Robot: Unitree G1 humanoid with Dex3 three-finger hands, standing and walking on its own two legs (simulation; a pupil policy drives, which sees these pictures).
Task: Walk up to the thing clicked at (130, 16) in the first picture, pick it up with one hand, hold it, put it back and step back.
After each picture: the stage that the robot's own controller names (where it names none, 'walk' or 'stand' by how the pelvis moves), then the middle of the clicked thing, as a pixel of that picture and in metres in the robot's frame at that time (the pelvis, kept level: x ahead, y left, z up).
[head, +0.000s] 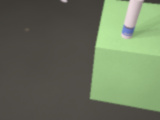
stand; (131, 18) +0.86 -0.27 -0.03
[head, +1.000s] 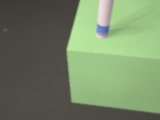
rise first; (104, 16) +0.79 -0.07 +0.00
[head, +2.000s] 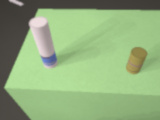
stand; (45, 45) +0.56 +0.21 -0.01
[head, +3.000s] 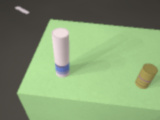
stand; (61, 55) +0.56 +0.12 -0.03
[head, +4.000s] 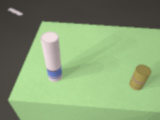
stand; (52, 59) +0.53 +0.15 -0.03
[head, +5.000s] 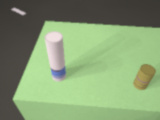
stand; (56, 59) +0.53 +0.13 -0.03
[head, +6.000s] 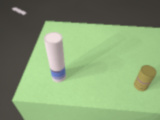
stand; (56, 59) +0.53 +0.14 -0.03
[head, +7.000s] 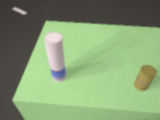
rise first; (56, 59) +0.53 +0.14 -0.03
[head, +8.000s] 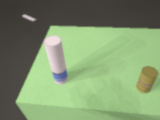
rise first; (57, 62) +0.52 +0.16 -0.02
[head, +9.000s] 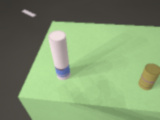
go down; (60, 57) +0.54 +0.15 -0.02
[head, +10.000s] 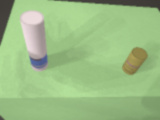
go down; (36, 45) +0.52 +0.15 +0.02
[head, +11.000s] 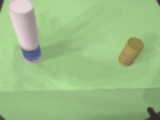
close in; (28, 36) +0.54 +0.16 +0.04
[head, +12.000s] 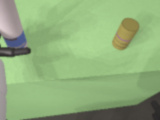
close; (8, 21) +0.55 +0.17 +0.07
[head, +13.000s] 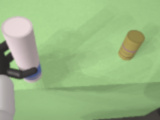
lift; (26, 55) +0.43 +0.15 +0.05
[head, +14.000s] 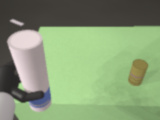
lift; (34, 77) +0.31 +0.14 +0.16
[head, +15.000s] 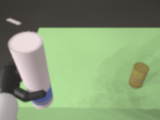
hold; (36, 76) +0.31 +0.14 +0.15
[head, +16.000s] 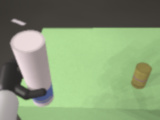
hold; (37, 75) +0.31 +0.14 +0.16
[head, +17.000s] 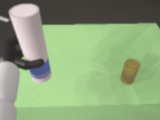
crouch; (34, 49) +0.41 +0.14 +0.16
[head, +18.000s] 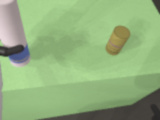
lower; (12, 34) +0.50 +0.15 +0.06
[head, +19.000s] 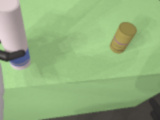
lower; (13, 38) +0.49 +0.15 +0.06
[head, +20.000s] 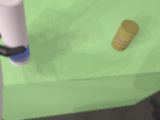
lower; (14, 34) +0.49 +0.15 +0.06
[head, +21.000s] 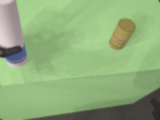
lower; (9, 34) +0.50 +0.16 +0.06
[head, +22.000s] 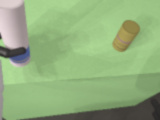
loosen; (15, 35) +0.49 +0.15 +0.06
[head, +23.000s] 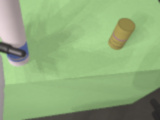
withdraw; (11, 31) +0.51 +0.15 +0.07
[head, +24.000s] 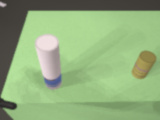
sink last; (50, 66) +0.44 +0.13 +0.02
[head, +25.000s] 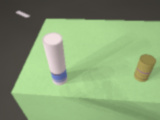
stand; (56, 61) +0.49 +0.15 +0.02
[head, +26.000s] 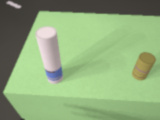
stand; (51, 58) +0.48 +0.15 +0.02
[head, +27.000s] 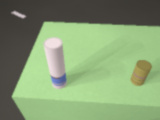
stand; (56, 65) +0.49 +0.14 -0.02
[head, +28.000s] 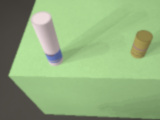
walk; (49, 42) +0.53 +0.17 -0.01
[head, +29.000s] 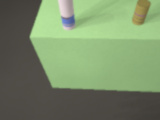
walk; (66, 6) +0.77 +0.10 -0.01
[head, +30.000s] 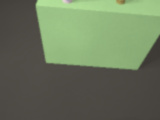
walk; out of the picture +1.11 +0.11 -0.01
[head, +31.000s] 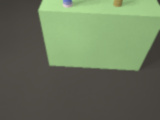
stand; out of the picture +1.16 +0.13 -0.02
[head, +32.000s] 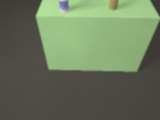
stand; out of the picture +1.17 +0.15 -0.03
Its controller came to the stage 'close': yes
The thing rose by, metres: 0.21
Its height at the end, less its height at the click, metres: +0.00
